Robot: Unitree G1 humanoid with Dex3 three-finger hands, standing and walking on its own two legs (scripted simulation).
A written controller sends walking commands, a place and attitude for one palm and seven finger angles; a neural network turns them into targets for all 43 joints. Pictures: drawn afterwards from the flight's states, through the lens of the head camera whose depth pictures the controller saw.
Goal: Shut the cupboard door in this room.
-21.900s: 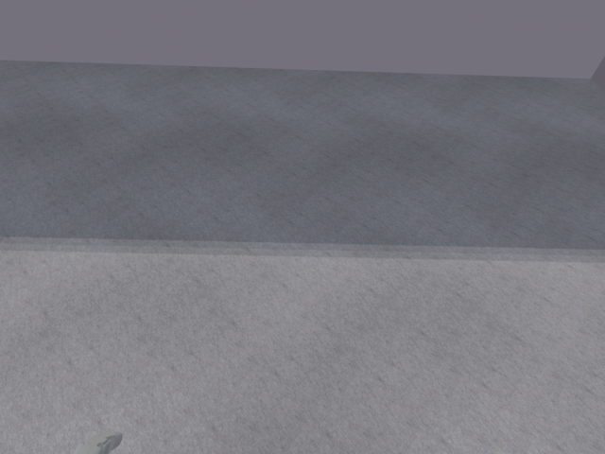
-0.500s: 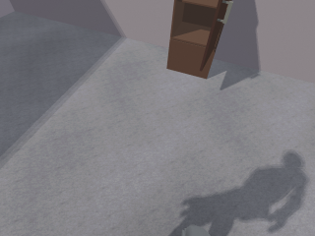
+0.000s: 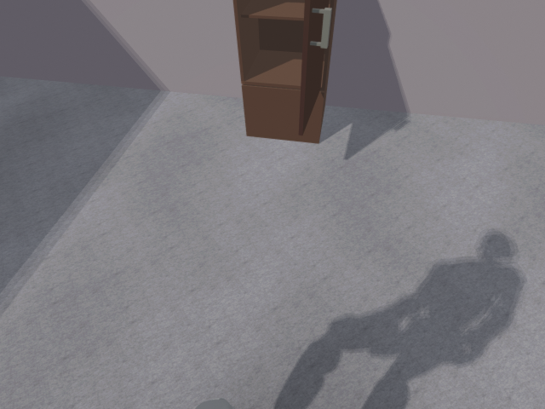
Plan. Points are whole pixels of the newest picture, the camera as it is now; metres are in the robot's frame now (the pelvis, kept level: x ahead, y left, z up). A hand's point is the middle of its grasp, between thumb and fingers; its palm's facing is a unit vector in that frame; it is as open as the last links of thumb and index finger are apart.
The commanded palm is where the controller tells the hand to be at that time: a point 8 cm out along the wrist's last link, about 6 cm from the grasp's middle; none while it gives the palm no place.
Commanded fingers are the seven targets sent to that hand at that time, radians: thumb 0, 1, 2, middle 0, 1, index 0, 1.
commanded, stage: stand and wait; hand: left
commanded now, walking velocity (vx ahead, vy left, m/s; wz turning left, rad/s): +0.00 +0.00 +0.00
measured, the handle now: (320, 28) +1.25 -0.11 +0.02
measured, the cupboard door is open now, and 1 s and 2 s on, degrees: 84 84 84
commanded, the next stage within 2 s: look at it before walking up in 0.54 s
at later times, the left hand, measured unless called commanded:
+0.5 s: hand out of the picture +0.02 +0.20 -0.18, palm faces +0.01 -0.99 -0.17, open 7.4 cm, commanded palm none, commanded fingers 0.00 0.90 0.90 -0.20 -0.30 -0.20 -0.30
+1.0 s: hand out of the picture +0.00 +0.19 -0.18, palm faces +0.01 -0.99 -0.15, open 7.4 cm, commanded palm none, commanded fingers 0.00 0.90 0.90 -0.20 -0.30 -0.20 -0.30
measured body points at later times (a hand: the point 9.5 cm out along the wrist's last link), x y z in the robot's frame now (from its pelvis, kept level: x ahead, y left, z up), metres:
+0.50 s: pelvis +0.04 +0.04 +0.00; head +0.05 +0.04 +0.45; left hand +0.02 +0.26 -0.16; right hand +0.06 -0.19 -0.15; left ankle +0.05 +0.14 -0.74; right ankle -0.01 -0.08 -0.74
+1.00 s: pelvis +0.02 +0.04 +0.00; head +0.03 +0.04 +0.45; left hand +0.00 +0.24 -0.16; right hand -0.01 -0.16 -0.16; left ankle +0.05 +0.14 -0.74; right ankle -0.01 -0.08 -0.74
